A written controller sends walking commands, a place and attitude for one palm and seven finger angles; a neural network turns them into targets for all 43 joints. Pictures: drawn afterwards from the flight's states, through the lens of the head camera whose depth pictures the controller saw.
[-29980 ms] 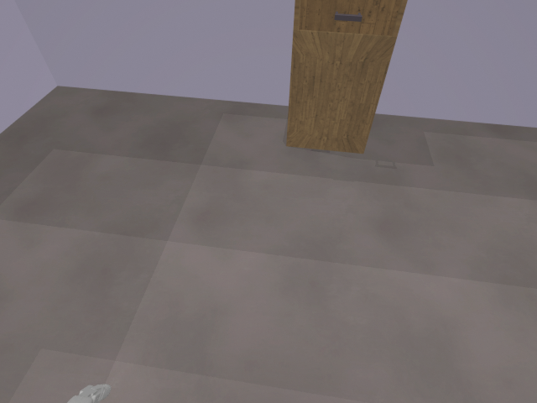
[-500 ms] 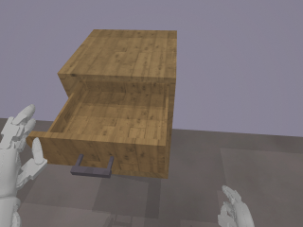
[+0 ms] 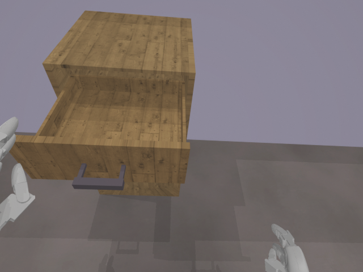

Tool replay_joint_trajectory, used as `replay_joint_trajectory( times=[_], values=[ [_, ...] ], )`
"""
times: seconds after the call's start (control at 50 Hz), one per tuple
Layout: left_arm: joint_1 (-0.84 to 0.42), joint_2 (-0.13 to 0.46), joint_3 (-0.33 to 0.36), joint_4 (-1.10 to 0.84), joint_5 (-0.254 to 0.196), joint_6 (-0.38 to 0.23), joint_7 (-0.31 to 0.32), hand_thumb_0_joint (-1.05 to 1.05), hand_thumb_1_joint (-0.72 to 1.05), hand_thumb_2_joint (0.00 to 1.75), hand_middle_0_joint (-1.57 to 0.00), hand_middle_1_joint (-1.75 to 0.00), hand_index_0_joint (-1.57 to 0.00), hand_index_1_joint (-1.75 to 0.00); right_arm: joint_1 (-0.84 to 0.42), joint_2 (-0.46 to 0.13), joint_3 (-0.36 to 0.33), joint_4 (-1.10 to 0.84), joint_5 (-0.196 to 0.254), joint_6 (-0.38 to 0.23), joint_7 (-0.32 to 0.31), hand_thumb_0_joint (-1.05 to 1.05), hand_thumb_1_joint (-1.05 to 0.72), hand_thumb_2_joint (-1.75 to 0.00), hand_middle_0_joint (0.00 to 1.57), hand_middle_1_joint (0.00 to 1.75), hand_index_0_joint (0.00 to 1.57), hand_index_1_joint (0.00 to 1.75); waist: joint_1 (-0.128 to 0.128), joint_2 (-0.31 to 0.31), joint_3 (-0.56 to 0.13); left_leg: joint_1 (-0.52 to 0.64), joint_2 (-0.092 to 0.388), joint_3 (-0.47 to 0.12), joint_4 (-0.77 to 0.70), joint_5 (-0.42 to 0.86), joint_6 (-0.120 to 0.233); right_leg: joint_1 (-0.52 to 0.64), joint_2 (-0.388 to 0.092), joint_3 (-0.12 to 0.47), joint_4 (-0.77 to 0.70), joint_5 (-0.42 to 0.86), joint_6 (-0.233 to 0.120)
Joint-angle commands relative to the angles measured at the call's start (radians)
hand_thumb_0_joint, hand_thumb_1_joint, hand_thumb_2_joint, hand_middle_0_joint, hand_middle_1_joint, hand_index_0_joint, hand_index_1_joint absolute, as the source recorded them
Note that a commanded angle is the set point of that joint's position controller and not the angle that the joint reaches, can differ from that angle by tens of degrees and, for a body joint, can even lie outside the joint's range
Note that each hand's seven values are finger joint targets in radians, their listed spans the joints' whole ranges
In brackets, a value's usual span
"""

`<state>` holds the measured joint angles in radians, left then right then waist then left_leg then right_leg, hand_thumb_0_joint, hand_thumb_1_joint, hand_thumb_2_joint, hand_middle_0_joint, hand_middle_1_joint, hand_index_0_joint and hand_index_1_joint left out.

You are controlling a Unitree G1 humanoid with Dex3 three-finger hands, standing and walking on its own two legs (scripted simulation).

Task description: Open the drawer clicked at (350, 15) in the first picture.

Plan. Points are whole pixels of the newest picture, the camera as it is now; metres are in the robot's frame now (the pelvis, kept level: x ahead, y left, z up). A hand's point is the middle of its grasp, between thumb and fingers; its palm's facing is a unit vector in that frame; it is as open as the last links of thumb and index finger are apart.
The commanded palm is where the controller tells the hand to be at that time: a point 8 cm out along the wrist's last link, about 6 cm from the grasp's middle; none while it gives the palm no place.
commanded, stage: step back with the hand held close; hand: left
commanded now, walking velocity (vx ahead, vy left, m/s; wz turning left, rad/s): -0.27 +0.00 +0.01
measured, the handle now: (101, 176) +0.33 +0.21 +0.00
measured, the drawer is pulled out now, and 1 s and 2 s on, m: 0.30 0.30 0.30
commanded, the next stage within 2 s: stop stepping back and stand still in 0.62 s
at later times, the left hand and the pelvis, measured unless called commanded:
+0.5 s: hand (23, 266) +0.10 +0.20 +0.17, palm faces +0.39 -0.82 -0.42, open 7.4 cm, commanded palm +0.04 +0.25 +0.19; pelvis -0.09 -0.03 +0.00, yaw +0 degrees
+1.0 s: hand out of the picture +0.00 +0.19 +0.18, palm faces +0.38 -0.82 -0.41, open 7.4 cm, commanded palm -0.06 +0.24 +0.19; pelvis -0.19 -0.04 +0.01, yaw +0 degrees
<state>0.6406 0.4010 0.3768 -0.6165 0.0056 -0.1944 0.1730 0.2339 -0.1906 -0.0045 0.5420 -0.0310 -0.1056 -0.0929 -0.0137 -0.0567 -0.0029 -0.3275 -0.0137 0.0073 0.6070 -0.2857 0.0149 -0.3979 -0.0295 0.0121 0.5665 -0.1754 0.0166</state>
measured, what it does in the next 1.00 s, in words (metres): walks backwards: right foot, then left foot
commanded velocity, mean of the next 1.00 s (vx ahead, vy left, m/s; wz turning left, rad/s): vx -0.18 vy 0.00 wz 0.00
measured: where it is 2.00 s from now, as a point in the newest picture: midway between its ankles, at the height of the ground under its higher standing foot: outside the picture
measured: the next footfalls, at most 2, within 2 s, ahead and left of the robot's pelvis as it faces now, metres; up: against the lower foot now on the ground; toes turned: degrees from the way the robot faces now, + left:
right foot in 0.40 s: +0.00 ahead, -0.12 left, +0.00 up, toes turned +0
left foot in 0.68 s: -0.10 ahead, +0.11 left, +0.00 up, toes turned +3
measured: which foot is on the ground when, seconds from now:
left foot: down 0.00-0.42, up 0.44-0.66, down 0.68-0.90, up 0.92-1.00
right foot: down 0.00-0.24, up 0.26-0.38, down 0.40-0.70, up 0.72-0.84, down 0.86-1.00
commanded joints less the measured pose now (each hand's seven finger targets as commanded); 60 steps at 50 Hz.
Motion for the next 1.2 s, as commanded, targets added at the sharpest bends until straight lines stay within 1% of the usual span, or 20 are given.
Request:
replay_joint_trajectory(
  times=[0.0,0.12,0.18,0.22,0.34,0.38,0.4,0.42,0.44,0.5,0.6,0.66,0.7,0.78,0.82,0.86,0.9,1.04,1.1,1.18],
  values=[
    [-0.059,0.093,0.089,-0.195,0.014,-0.077,0.034,0.0,0.9,0.9,-0.2,-0.3,-0.2,-0.3,-0.08,-0.152,-0.052,-0.135,-0.015,-0.085,-0.015,0.0,-0.9,-0.9,0.2,0.3,0.2,0.3,0.005,0.23,-0.064,-0.307,0.172,-0.124,-0.225,-0.092,0.054,0.26,0.008,0.016,0.085,-0.017,-0.032],
    [-0.167,0.09,0.048,-0.175,0.021,-0.075,0.042,0.0,0.9,0.9,-0.2,-0.3,-0.2,-0.3,-0.038,-0.157,-0.042,-0.1,-0.016,-0.07,-0.013,0.0,-0.9,-0.9,0.2,0.3,0.2,0.3,-0.021,-0.052,-0.024,0.002,0.01,-0.047,0.116,-0.282,-0.003,-0.181,-0.174,0.242,-0.307,-0.399,-0.131],
    [-0.146,0.094,0.061,-0.166,0.014,-0.075,0.036,0.0,0.9,0.9,-0.2,-0.3,-0.2,-0.3,-0.053,-0.154,-0.025,-0.107,-0.012,-0.067,-0.012,0.0,-0.9,-0.9,0.2,0.3,0.2,0.3,-0.026,0.075,-0.037,-0.022,0.087,-0.141,-0.097,-0.239,0.041,-0.128,-0.075,0.116,-0.132,-0.303,-0.07],
    [-0.117,0.072,0.072,-0.162,0.016,-0.079,0.049,0.0,0.9,0.9,-0.2,-0.3,-0.2,-0.3,-0.088,-0.146,-0.027,-0.11,-0.027,-0.081,-0.023,0.0,-0.9,-0.9,0.2,0.3,0.2,0.3,-0.016,0.298,-0.039,-0.289,0.283,-0.352,-0.36,-0.199,0.113,0.086,0.094,-0.028,0.26,-0.24,-0.011],
    [-0.038,0.086,0.071,-0.158,-0.02,-0.069,0.043,0.0,0.9,0.9,-0.2,-0.3,-0.2,-0.3,-0.077,-0.149,-0.041,-0.065,-0.015,-0.125,-0.001,0.0,-0.9,-0.9,0.2,0.3,0.2,0.3,0.011,0.197,-0.05,-0.194,0.252,-0.216,-0.223,0.002,0.095,0.169,0.065,-0.018,0.041,-0.197,-0.009],
    [-0.088,0.114,0.073,-0.164,-0.02,-0.069,0.029,0.0,0.9,0.9,-0.2,-0.3,-0.2,-0.3,-0.099,-0.151,-0.037,-0.059,-0.003,-0.121,0.008,0.0,-0.9,-0.9,0.2,0.3,0.2,0.3,0.005,0.057,-0.032,-0.207,0.162,-0.141,-0.075,-0.214,0.038,0.162,-0.046,0.09,-0.191,-0.079,-0.055],
    [-0.106,0.16,0.098,-0.175,-0.009,-0.067,0.032,0.0,0.9,0.9,-0.2,-0.3,-0.2,-0.3,-0.104,-0.142,-0.04,-0.07,-0.007,-0.109,0.011,0.0,-0.9,-0.9,0.2,0.3,0.2,0.3,-0.006,-0.099,-0.031,-0.237,0.015,-0.027,0.158,-0.279,-0.026,0.08,-0.253,0.424,-0.336,-0.04,-0.147],
    [-0.177,0.162,0.083,-0.174,-0.021,-0.06,0.022,0.0,0.9,0.9,-0.2,-0.3,-0.2,-0.3,-0.139,-0.127,-0.046,-0.068,0.027,-0.105,0.021,0.0,-0.9,-0.9,0.2,0.3,0.2,0.3,0.032,-0.198,-0.067,-0.183,-0.035,-0.022,0.482,-0.266,-0.037,-0.038,-0.394,0.545,-0.434,-0.211,-0.214],
    [-0.145,0.133,0.063,-0.109,-0.028,-0.041,0.015,0.0,0.9,0.9,-0.2,-0.3,-0.2,-0.3,-0.131,-0.132,-0.054,-0.041,0.029,-0.101,0.033,0.0,-0.9,-0.9,0.2,0.3,0.2,0.3,0.016,-0.09,-0.078,-0.154,0.002,-0.087,0.61,-0.192,-0.042,-0.055,-0.364,0.446,-0.424,-0.358,-0.203],
    [-0.081,0.124,0.083,-0.096,-0.022,-0.074,-0.015,0.0,0.9,0.9,-0.2,-0.3,-0.2,-0.3,-0.151,-0.077,-0.013,-0.072,0.022,-0.073,0.032,0.0,-0.9,-0.9,0.2,0.3,0.2,0.3,0.001,-0.142,-0.088,-0.121,0.021,0.002,0.459,-0.146,-0.056,-0.012,-0.212,0.185,-0.287,0.006,-0.162],
    [-0.045,0.13,0.086,-0.147,-0.02,-0.09,-0.001,0.0,0.9,0.9,-0.2,-0.3,-0.2,-0.3,-0.107,-0.107,-0.013,-0.065,0.017,-0.055,0.008,0.0,-0.9,-0.9,0.2,0.3,0.2,0.3,-0.008,-0.022,-0.108,0.029,-0.001,0.064,-0.201,-0.092,-0.018,0.128,-0.144,0.161,-0.22,0.097,-0.098],
    [-0.074,0.141,0.09,-0.226,-0.019,-0.123,-0.002,0.0,0.9,0.9,-0.2,-0.3,-0.2,-0.3,-0.089,-0.169,-0.054,-0.097,0.018,-0.053,0.014,0.0,-0.9,-0.9,0.2,0.3,0.2,0.3,0.008,0.28,-0.145,0.003,0.295,-0.226,-0.29,0.206,0.096,0.105,0.017,0.034,0.056,-0.004,-0.002],
    [-0.014,0.17,0.138,-0.237,-0.046,-0.126,-0.007,0.0,0.9,0.9,-0.2,-0.3,-0.2,-0.3,-0.076,-0.143,-0.073,-0.092,0.025,-0.084,0.025,0.0,-0.9,-0.9,0.2,0.3,0.2,0.3,0.008,0.262,-0.22,0.032,0.363,-0.194,-0.304,0.311,0.131,0.034,0.064,0.003,0.285,-0.305,0.003],
    [0.023,0.117,0.105,-0.268,-0.04,-0.086,-0.009,0.0,0.9,0.9,-0.2,-0.3,-0.2,-0.3,-0.083,-0.14,-0.053,-0.083,0.038,-0.113,0.036,0.0,-0.9,-0.9,0.2,0.3,0.2,0.3,0.009,0.247,-0.115,0.107,0.269,-0.065,-0.174,0.421,0.083,0.04,0.029,-0.032,0.071,-0.199,0.006],
    [-0.02,0.111,0.079,-0.244,-0.031,-0.067,-0.008,0.0,0.9,0.9,-0.2,-0.3,-0.2,-0.3,-0.093,-0.154,-0.044,-0.09,0.048,-0.112,0.034,0.0,-0.9,-0.9,0.2,0.3,0.2,0.3,0.007,0.158,-0.073,0.022,0.197,-0.035,-0.11,0.165,0.04,0.176,0.008,-0.018,-0.164,-0.009,0.005],
    [-0.083,0.144,0.093,-0.178,-0.034,-0.051,-0.006,0.0,0.9,0.9,-0.2,-0.3,-0.2,-0.3,-0.108,-0.148,-0.038,-0.093,0.043,-0.093,0.034,0.0,-0.9,-0.9,0.2,0.3,0.2,0.3,-0.013,-0.087,-0.022,-0.077,0.043,0.013,0.062,-0.17,-0.007,0.084,-0.192,0.3,-0.324,-0.139,-0.089],
    [-0.164,0.154,0.094,-0.148,-0.027,-0.039,-0.001,0.0,0.9,0.9,-0.2,-0.3,-0.2,-0.3,-0.104,-0.143,-0.05,-0.059,0.042,-0.072,0.024,0.0,-0.9,-0.9,0.2,0.3,0.2,0.3,0.0,-0.145,-0.027,0.011,0.021,0.009,0.284,-0.183,-0.015,-0.078,-0.259,0.397,-0.466,-0.576,-0.128],
    [-0.048,0.104,0.047,-0.153,-0.016,-0.049,0.007,0.0,0.9,0.9,-0.2,-0.3,-0.2,-0.3,-0.076,-0.128,-0.012,-0.078,0.012,-0.058,0.007,0.0,-0.9,-0.9,0.2,0.3,0.2,0.3,-0.015,0.047,-0.043,0.113,0.037,0.026,-0.25,-0.165,0.032,0.044,-0.121,0.148,-0.296,-0.381,-0.079],
    [-0.07,0.143,0.067,-0.231,-0.006,-0.071,0.019,0.0,0.9,0.9,-0.2,-0.3,-0.2,-0.3,-0.086,-0.165,-0.033,-0.115,0.02,-0.075,0.009,0.0,-0.9,-0.9,0.2,0.3,0.2,0.3,-0.001,0.25,-0.053,0.032,0.291,-0.308,-0.412,-0.274,0.132,0.084,0.038,-0.03,0.052,-0.155,-0.011],
    [-0.018,0.138,0.086,-0.198,-0.009,-0.057,0.013,0.0,0.9,0.9,-0.2,-0.3,-0.2,-0.3,-0.092,-0.16,-0.029,-0.084,0.026,-0.084,0.013,0.0,-0.9,-0.9,0.2,0.3,0.2,0.3,-0.003,0.199,-0.004,-0.12,0.206,-0.137,-0.336,-0.269,0.089,0.214,0.031,-0.041,-0.028,-0.126,-0.014]
  ],
)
